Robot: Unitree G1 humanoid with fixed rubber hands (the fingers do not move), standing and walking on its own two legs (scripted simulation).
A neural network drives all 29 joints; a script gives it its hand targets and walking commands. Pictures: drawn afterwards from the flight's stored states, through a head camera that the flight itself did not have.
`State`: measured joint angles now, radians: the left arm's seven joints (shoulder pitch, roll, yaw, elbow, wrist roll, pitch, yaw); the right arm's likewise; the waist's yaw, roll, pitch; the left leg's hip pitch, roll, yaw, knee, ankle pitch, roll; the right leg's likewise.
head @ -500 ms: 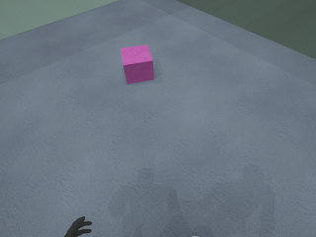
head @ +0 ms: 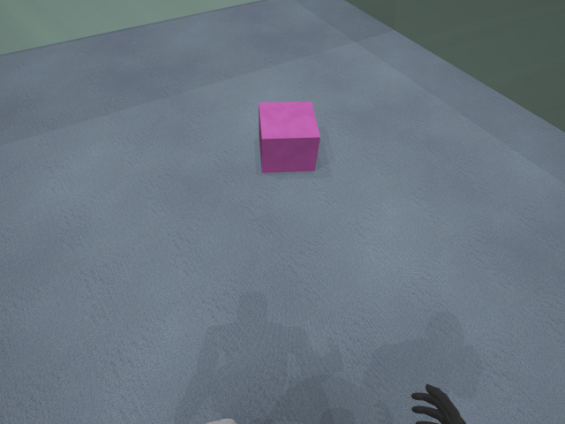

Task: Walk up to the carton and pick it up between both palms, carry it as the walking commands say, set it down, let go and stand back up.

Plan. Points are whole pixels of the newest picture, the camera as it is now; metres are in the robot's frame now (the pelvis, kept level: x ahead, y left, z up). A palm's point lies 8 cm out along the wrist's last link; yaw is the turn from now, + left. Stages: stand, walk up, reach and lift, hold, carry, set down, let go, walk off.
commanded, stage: walk up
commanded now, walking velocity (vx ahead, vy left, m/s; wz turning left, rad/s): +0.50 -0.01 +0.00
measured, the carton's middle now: (286, 137) +1.43 +0.09 -0.66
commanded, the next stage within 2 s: none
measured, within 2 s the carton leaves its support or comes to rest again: neither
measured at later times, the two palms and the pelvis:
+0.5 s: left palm (205, 264) +0.39 +0.18 -0.11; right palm out of the picture +0.17 -0.28 -0.14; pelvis +0.25 -0.05 +0.00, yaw +1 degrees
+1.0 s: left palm (163, 266) +0.40 +0.27 -0.14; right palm (392, 187) +0.64 -0.19 -0.11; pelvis +0.47 +0.04 +0.00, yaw +0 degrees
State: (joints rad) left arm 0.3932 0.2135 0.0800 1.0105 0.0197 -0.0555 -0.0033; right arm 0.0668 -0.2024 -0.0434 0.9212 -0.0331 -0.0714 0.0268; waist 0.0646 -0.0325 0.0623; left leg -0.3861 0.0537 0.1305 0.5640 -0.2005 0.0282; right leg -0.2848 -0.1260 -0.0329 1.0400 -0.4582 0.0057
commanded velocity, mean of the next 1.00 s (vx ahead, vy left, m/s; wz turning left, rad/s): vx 0.49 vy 0.05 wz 0.01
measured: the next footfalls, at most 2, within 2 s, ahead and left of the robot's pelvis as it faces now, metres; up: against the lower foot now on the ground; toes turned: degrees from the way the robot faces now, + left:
right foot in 0.42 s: +0.35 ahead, -0.15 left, +0.00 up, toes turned -8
left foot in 0.94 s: +0.58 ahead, +0.15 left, +0.00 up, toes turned +9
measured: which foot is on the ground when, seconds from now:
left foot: down 0.00-0.44, up 0.46-0.92, down 0.94-1.00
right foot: up 0.00-0.40, down 0.42-0.94, up 0.96-1.00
